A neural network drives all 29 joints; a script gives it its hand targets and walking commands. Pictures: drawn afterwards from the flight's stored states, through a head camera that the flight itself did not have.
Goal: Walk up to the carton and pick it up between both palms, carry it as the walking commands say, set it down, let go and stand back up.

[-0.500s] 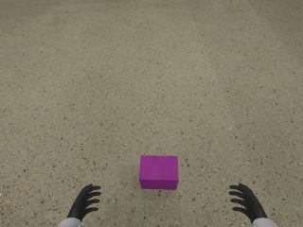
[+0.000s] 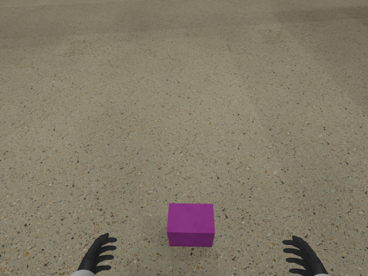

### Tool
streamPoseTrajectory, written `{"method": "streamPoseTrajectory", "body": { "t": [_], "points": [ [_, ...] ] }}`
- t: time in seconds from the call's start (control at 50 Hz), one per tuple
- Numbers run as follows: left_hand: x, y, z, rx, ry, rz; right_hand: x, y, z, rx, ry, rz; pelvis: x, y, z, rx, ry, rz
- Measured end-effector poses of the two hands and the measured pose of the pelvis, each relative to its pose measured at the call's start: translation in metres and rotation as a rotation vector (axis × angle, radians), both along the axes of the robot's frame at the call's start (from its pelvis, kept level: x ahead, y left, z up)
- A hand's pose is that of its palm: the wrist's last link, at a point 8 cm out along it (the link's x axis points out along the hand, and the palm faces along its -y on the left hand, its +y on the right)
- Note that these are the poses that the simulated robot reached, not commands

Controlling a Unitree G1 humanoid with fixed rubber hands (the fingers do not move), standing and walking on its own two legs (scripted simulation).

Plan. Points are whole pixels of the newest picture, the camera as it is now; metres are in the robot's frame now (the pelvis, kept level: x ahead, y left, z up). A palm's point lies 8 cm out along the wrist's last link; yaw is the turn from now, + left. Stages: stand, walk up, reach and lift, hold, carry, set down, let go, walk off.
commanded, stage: stand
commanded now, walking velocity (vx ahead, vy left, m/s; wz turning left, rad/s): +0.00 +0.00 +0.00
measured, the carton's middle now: (190, 225) +0.48 +0.02 -0.67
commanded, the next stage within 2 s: none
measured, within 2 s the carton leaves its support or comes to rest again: neither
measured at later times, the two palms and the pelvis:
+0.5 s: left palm out of the picture +0.12 +0.30 -0.10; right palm out of the picture +0.14 -0.29 -0.08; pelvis +0.01 +0.00 +0.00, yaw +0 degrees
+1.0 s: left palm out of the picture +0.09 +0.31 -0.10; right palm out of the picture +0.11 -0.30 -0.09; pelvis +0.00 +0.00 +0.01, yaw +0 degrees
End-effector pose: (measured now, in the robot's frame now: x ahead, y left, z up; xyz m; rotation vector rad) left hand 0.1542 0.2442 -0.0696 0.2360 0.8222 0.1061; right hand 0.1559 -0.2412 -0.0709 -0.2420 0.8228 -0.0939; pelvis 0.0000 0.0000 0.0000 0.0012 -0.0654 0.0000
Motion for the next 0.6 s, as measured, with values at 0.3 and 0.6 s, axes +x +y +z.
{"method": "streamPoseTrajectory", "body": {
  "t": [0.3, 0.6],
  "points": [
    [-0.027, 0.048, -0.021, 0.123, 0.123, 0.045, -0.011, -0.045, -0.007, -0.150, 0.095, -0.050, 0.010, 0.003, 0.000, -0.005, 0.054, 0.002],
    [-0.039, 0.054, -0.028, 0.129, 0.194, 0.062, -0.020, -0.046, -0.016, -0.148, 0.161, -0.056, 0.012, 0.004, 0.003, -0.003, 0.044, 0.005]
  ]
}}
